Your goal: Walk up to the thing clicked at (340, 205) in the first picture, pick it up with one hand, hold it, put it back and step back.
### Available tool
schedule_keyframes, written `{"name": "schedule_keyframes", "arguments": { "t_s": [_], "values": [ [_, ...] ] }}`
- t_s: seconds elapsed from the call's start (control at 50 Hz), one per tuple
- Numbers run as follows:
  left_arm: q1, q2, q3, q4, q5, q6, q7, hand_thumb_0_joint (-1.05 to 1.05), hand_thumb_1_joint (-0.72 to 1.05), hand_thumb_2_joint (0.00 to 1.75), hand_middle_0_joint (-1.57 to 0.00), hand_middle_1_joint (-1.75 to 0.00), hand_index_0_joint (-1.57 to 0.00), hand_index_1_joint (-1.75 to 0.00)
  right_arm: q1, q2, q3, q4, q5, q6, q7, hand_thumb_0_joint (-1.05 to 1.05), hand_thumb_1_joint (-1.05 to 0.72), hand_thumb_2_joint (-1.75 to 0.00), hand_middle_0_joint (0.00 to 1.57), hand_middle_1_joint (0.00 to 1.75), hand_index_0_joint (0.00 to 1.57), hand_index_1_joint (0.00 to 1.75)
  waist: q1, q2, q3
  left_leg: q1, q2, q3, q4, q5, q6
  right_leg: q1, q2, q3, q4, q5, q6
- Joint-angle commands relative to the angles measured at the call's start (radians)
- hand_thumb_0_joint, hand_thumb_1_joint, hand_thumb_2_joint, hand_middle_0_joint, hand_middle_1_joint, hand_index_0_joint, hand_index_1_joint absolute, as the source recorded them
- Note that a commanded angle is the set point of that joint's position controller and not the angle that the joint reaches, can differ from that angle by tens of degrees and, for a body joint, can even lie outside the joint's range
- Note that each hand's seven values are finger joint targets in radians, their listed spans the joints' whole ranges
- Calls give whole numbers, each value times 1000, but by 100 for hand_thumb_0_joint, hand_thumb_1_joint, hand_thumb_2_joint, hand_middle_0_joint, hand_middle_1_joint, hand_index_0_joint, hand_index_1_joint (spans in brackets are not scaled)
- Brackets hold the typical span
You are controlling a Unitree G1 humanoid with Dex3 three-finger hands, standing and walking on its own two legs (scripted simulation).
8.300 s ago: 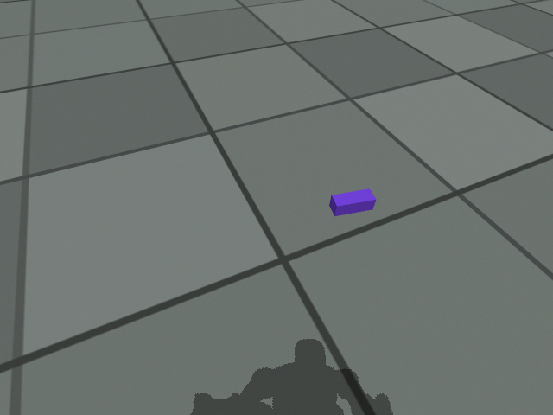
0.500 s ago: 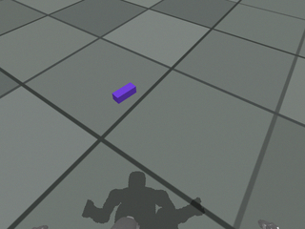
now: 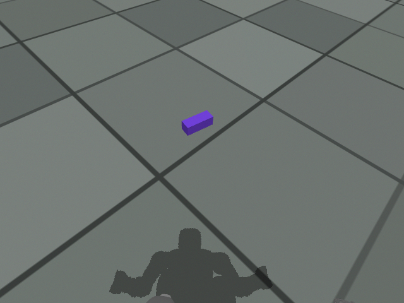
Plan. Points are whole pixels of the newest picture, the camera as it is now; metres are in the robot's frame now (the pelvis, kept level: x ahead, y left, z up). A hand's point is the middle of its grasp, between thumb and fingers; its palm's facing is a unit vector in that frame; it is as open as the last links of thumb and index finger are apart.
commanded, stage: walk up
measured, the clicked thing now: (197, 122) +1.29 +0.03 -0.71
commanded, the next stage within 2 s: stand in 0.74 s
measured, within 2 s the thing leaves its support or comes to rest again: neither
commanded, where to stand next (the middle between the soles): +0.06 +0.00 m, yaw +3 degrees
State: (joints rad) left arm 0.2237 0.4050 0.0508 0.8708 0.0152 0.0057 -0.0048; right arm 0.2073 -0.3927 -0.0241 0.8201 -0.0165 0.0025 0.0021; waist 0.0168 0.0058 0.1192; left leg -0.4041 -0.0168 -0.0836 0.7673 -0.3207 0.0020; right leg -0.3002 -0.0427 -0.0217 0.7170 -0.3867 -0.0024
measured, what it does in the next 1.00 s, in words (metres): stands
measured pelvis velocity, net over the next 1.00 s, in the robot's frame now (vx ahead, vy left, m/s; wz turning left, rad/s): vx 0.01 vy -0.02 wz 0.07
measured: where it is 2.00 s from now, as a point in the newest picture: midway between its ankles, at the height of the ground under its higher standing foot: outside the picture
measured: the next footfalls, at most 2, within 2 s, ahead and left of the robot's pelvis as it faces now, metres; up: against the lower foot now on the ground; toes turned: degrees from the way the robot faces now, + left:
none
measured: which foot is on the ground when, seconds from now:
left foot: down 0.00-1.00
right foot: down 0.00-1.00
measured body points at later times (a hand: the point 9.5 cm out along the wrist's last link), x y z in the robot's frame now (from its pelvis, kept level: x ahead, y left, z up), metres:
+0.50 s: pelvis +0.00 +0.00 +0.02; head +0.00 +0.01 +0.47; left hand +0.06 +0.32 -0.10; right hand +0.12 -0.29 -0.10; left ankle +0.03 +0.11 -0.71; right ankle +0.01 -0.15 -0.71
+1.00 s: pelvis +0.01 -0.02 +0.04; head +0.02 -0.01 +0.48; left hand +0.06 +0.29 -0.10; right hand +0.12 -0.31 -0.09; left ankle +0.03 +0.11 -0.71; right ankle +0.01 -0.15 -0.71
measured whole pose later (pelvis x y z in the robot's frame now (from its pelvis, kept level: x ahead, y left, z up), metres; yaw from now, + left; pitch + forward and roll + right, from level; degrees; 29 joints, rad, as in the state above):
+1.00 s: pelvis +0.01 -0.02 +0.04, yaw +4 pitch -3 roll +0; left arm 0.10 0.35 0.00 1.15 0.01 -0.02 -0.01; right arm 0.06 -0.35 0.00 1.13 -0.01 -0.01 0.01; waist 0.01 0.00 0.07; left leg -0.16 -0.01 -0.08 0.36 -0.15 -0.02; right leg -0.09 -0.03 -0.03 0.34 -0.20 0.02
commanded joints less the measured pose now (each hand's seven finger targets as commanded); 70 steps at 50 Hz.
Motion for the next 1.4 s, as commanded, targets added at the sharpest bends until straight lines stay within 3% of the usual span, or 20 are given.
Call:
{"name": "schedule_keyframes", "arguments": {
  "t_s": [0.0,0.02,0.06,0.1,0.12,0.14,0.16,0.18,0.2,0.24,0.28,0.32,0.36,0.46,0.7,0.8,0.98,1.06,1.14,1.38],
  "values": [
    [-25,318,78,-61,20,-37,14,0,90,90,-20,-30,-20,-30,-39,-188,-69,-71,23,-10,-22,0,-90,-90,20,30,20,30,5,-173,-110,-13,-50,-4,81,-199,34,-20,-307,396,-375,-77,-213],
    [-98,310,76,-81,21,-40,10,0,90,90,-20,-30,-20,-30,-4,-216,-84,-43,14,-8,-23,0,-90,-90,20,30,20,30,-29,-159,-63,21,-7,15,143,-236,19,-93,-359,420,-381,-72,-253],
    [-139,263,57,-76,15,-43,12,0,90,90,-20,-30,-20,-30,22,-205,-83,-7,17,-15,-11,0,-90,-90,20,30,20,30,-44,-118,-36,60,-3,41,54,-137,27,-96,-265,245,-331,17,-196],
    [-112,236,45,-51,13,-41,6,0,90,90,-20,-30,-20,-30,54,-180,-75,16,15,-33,-3,0,-90,-90,20,30,20,30,-50,-159,-82,178,-5,28,-177,24,42,-79,-178,131,-219,170,-117],
    [-85,208,37,-46,10,-39,3,0,90,90,-20,-30,-20,-30,56,-191,-76,22,6,-43,-4,0,-90,-90,20,30,20,30,-39,-125,-121,233,32,-51,-241,83,59,-76,-144,88,-137,201,-88],
    [-69,161,25,-46,0,-34,1,0,90,90,-20,-30,-20,-30,22,-233,-80,15,-4,-54,-8,0,-90,-90,20,30,20,30,-18,29,-155,239,171,-302,-317,125,114,-106,-63,28,-16,134,-29],
    [-49,173,31,-17,-12,-25,6,0,90,90,-20,-30,-20,-30,-9,-276,-85,16,5,-55,-8,0,-90,-90,20,30,20,30,2,68,-154,148,247,-404,-349,63,201,-41,-6,21,-5,-95,-20],
    [-46,184,32,-4,-11,-27,9,0,90,90,-20,-30,-20,-30,-35,-275,-82,19,4,-53,-7,0,-90,-90,20,30,20,30,8,63,-136,89,247,-398,-365,54,210,17,-8,35,-22,-129,-27],
    [-44,168,27,1,-10,-32,9,0,90,90,-20,-30,-20,-30,-70,-254,-70,23,4,-51,-8,0,-90,-90,20,30,20,30,18,63,-130,89,216,-329,-348,101,186,34,-10,36,-79,-94,-33],
    [-21,174,21,28,-11,-47,11,0,90,90,-20,-30,-20,-30,-116,-213,-50,30,10,-44,-7,0,-90,-90,20,30,20,30,32,85,-138,71,134,-182,-281,214,97,115,-50,67,-215,105,-47],
    [-71,213,25,32,-7,-53,11,0,90,90,-20,-30,-20,-30,-82,-191,-40,61,15,-38,-4,0,-90,-90,20,30,20,30,-2,47,-137,89,73,-115,-269,168,50,122,-104,125,-277,143,-75],
    [-120,200,15,41,-10,-49,9,0,90,90,-20,-30,-20,-30,-76,-191,-40,93,11,-37,-2,0,-90,-90,20,30,20,30,-16,34,-134,142,82,-131,-312,146,49,89,-90,93,-267,129,-61],
    [-119,184,6,61,-12,-47,9,0,90,90,-20,-30,-20,-30,-102,-199,-37,107,13,-38,1,0,-90,-90,20,30,20,30,-3,37,-135,140,108,-162,-360,110,61,115,-61,58,-288,92,-43],
    [-141,184,3,106,-10,-48,7,0,90,90,-20,-30,-20,-30,-135,-191,-28,140,14,-35,4,0,-90,-90,20,30,20,30,-6,32,-112,122,98,-149,-417,58,45,159,-76,62,-362,76,-36],
    [-182,182,10,178,-6,-54,9,0,90,90,-20,-30,-20,-30,-153,-174,-23,219,14,-31,1,0,-90,-90,20,30,20,30,-13,0,-152,203,94,-110,-413,264,26,213,-104,53,-430,175,-26],
    [-166,176,-2,203,-14,-47,10,0,90,90,-20,-30,-20,-30,-178,-172,-23,234,12,-40,-5,0,-90,-90,20,30,20,30,-9,1,-169,277,118,-89,-424,386,18,217,-100,73,-419,301,-14],
    [-170,174,-7,219,-9,-41,11,0,90,90,-20,-30,-20,-30,-183,-169,-21,256,12,-30,-5,0,-90,-90,20,30,20,30,-15,0,-141,256,117,-73,-468,263,11,208,-94,84,-453,217,-13],
    [-172,170,-8,216,-9,-40,8,0,90,90,-20,-30,-20,-30,-184,-172,-20,259,12,-36,-6,0,-90,-90,20,30,20,30,-13,11,-151,270,125,-70,-473,308,9,213,-93,84,-441,250,-15],
    [-174,170,-8,217,-8,-37,9,0,90,90,-20,-30,-20,-30,-181,-171,-20,266,11,-31,-6,0,-90,-90,20,30,20,30,-14,-4,-128,245,119,-72,-487,224,9,203,-90,86,-453,190,-13],
    [-169,173,-9,206,-10,-37,7,0,90,90,-20,-30,-20,-30,-161,-173,-17,273,12,-35,-6,0,-90,-90,20,30,20,30,-16,-7,-142,265,123,-64,-480,279,8,214,-93,92,-454,230,-16]
  ]
}}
